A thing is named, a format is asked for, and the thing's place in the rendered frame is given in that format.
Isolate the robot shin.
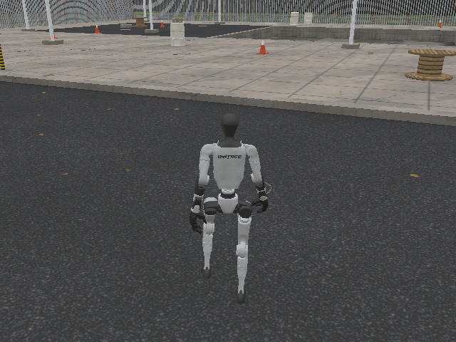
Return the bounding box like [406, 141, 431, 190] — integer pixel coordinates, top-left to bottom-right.
[237, 245, 248, 294]
[202, 223, 213, 269]

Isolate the left robot shin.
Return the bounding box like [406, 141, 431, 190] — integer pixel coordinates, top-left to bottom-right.
[202, 223, 213, 269]

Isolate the right robot shin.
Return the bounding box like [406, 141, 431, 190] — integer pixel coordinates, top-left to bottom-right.
[237, 245, 248, 294]

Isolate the right robot hand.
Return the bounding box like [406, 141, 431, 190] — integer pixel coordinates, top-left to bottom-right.
[252, 198, 268, 213]

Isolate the robot left forearm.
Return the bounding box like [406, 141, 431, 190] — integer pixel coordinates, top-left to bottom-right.
[191, 174, 205, 213]

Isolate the left robot upper arm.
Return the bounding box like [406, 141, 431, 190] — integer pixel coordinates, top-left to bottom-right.
[198, 143, 214, 185]

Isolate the robot right forearm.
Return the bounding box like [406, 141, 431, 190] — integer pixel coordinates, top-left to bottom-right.
[255, 173, 267, 201]

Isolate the right robot upper arm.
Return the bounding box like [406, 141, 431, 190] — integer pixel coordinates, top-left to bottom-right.
[244, 144, 262, 183]

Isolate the left robot hand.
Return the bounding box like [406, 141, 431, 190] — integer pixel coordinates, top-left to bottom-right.
[190, 212, 207, 234]

